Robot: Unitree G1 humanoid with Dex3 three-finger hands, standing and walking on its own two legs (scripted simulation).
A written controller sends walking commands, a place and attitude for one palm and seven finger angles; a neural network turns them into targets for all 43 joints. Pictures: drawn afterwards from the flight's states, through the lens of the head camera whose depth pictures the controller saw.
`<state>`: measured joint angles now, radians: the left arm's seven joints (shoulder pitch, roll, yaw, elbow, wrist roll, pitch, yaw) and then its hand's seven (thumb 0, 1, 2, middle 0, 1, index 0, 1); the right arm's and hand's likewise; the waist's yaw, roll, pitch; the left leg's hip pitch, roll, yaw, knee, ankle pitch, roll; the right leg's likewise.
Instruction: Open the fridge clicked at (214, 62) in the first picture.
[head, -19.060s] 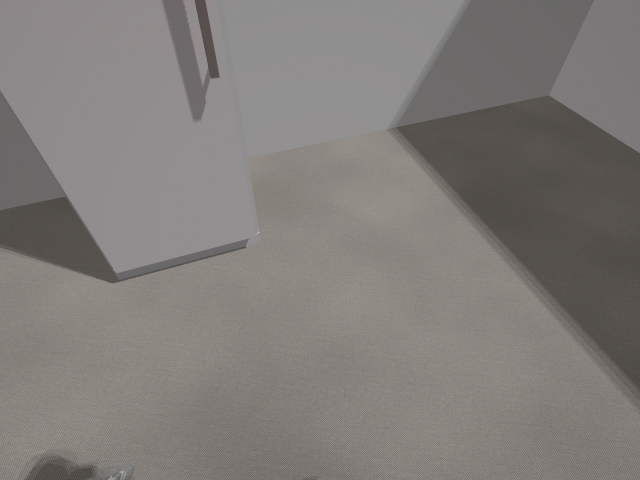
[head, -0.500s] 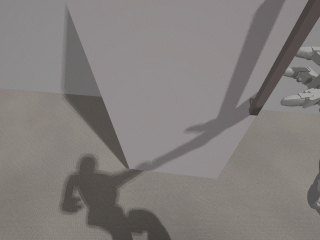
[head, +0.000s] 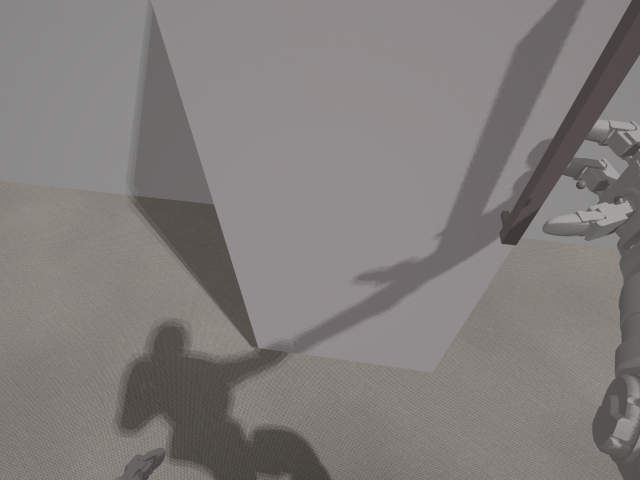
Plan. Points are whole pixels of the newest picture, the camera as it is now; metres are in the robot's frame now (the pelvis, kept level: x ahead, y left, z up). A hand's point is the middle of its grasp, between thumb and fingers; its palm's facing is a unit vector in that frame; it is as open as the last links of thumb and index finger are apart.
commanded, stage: slide the fingers in behind the handle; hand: right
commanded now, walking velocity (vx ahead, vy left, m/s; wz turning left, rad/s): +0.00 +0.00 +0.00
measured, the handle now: (572, 115) +0.50 -0.22 +0.22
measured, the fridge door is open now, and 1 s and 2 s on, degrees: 0 0 0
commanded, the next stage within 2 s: grip the handle and tug to test in 1.26 s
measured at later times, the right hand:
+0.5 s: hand (562, 181) +0.45 -0.22 +0.16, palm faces +0.02 +1.00 +0.01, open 14.0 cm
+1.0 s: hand (556, 183) +0.44 -0.21 +0.17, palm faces +0.03 +1.00 +0.01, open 14.0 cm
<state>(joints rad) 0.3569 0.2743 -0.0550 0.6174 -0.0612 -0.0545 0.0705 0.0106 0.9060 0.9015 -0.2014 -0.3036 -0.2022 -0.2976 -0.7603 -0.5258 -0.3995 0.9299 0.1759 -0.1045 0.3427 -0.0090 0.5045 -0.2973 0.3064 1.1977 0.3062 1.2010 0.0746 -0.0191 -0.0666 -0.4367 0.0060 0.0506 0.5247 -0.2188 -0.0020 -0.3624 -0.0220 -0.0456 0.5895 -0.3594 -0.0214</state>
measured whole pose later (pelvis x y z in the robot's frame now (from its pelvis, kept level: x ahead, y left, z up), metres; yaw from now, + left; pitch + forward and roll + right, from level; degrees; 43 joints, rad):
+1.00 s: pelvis +0.00 +0.00 +0.00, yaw -1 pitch +6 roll +1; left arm 0.34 0.27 -0.05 0.64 -0.06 -0.06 0.07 0.01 0.91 0.90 -0.20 -0.30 -0.20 -0.30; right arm -0.79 -0.45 -0.32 0.91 0.17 -0.08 0.27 -0.01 0.51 -0.30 0.30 1.20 0.30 1.20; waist 0.06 -0.02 -0.06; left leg -0.41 0.01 0.06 0.52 -0.22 0.00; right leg -0.34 -0.01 -0.04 0.58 -0.35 -0.02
